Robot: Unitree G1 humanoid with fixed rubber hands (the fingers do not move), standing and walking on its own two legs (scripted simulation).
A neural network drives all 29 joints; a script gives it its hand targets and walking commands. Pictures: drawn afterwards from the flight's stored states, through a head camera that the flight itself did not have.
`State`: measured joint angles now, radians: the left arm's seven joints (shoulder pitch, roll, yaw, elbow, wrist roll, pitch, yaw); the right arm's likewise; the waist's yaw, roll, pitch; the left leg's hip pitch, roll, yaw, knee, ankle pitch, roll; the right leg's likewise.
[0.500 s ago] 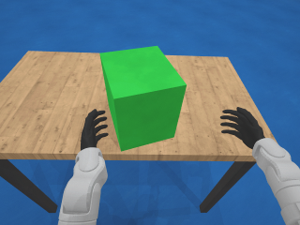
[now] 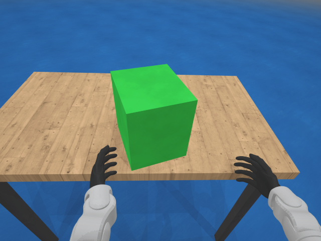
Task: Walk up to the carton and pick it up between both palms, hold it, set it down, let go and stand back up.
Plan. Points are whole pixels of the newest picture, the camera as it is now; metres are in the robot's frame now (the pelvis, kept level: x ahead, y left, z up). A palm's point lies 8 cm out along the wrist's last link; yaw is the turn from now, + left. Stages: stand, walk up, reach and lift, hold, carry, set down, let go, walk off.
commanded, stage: set down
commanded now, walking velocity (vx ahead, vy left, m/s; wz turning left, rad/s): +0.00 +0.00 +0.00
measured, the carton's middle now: (149, 115) +0.48 +0.05 +0.09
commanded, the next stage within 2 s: let go in 1.68 s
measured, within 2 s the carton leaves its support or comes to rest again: neither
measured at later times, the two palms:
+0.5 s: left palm (105, 193) +0.24 +0.13 +0.05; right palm (266, 199) +0.26 -0.26 +0.02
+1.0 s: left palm (83, 210) +0.23 +0.19 -0.01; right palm (260, 226) +0.21 -0.25 -0.03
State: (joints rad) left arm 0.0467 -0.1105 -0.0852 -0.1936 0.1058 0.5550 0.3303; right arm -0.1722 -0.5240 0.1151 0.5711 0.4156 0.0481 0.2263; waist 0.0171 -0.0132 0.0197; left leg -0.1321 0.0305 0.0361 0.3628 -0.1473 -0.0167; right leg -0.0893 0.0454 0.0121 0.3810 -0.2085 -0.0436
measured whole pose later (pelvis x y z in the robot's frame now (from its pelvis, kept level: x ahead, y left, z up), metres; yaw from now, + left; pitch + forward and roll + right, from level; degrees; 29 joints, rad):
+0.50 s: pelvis +0.00 +0.00 +0.00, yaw -1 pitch -4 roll +0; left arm 0.08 -0.05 -0.16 -0.08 0.11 0.52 0.28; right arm -0.10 -0.50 0.11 0.57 0.33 0.07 0.20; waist 0.04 -0.03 0.02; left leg -0.14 0.03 0.06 0.37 -0.15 -0.01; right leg -0.11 0.05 0.04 0.38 -0.20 -0.04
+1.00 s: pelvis +0.01 +0.01 +0.00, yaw +0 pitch -3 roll +0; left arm 0.13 0.08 -0.06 0.13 0.06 0.43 0.19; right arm 0.09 -0.39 0.04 0.57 0.18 0.06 0.17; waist 0.03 -0.03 0.03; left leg -0.14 0.02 0.05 0.36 -0.16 0.00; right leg -0.10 0.03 0.02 0.39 -0.22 -0.03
